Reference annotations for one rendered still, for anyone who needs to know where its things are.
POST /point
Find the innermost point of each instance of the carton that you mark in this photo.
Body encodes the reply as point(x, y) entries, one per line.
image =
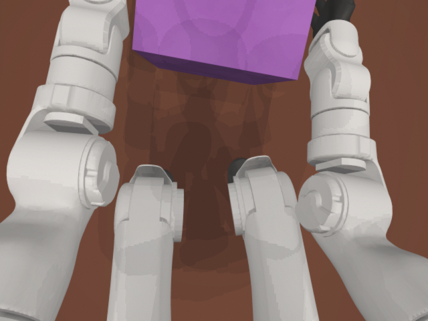
point(246, 41)

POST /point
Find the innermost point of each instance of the robot right forearm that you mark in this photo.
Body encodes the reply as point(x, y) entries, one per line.
point(340, 109)

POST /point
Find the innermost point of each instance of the right robot hand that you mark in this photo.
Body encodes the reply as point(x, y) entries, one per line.
point(331, 10)

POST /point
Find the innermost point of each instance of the robot left forearm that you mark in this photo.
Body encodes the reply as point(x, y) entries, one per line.
point(84, 66)

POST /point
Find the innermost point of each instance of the robot right upper arm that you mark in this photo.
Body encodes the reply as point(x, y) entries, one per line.
point(349, 216)

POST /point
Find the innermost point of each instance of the robot left upper arm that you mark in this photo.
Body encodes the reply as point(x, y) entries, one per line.
point(57, 180)

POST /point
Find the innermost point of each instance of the robot left thigh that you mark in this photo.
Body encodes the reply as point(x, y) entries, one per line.
point(140, 287)

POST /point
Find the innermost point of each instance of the left robot foot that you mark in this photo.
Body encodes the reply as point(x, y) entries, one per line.
point(169, 175)

